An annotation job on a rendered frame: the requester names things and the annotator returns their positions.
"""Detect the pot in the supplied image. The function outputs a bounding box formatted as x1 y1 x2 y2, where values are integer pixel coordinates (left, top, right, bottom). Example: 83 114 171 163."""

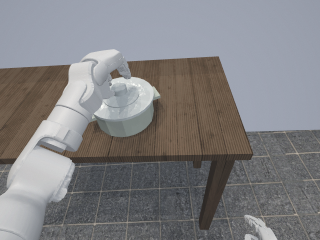
90 86 161 138

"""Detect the right robot hand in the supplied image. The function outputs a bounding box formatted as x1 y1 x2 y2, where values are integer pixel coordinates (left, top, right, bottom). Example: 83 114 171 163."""
244 214 277 240

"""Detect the knob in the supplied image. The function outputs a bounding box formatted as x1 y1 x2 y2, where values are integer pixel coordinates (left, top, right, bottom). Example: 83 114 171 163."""
111 82 128 97

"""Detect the left robot forearm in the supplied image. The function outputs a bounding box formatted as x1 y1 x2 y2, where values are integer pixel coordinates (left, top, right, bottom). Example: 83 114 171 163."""
6 56 108 189

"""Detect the table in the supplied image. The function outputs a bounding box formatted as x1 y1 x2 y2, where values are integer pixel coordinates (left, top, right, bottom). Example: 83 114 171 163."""
0 56 254 230

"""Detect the lid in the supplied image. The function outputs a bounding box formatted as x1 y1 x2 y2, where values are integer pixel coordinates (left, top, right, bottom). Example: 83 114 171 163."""
93 77 154 122

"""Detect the left robot hand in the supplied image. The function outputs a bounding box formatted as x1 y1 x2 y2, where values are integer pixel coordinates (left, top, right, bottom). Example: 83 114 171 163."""
82 49 131 100

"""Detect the robot left upper arm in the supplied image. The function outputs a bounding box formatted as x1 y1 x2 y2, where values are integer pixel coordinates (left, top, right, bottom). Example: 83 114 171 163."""
0 145 75 240

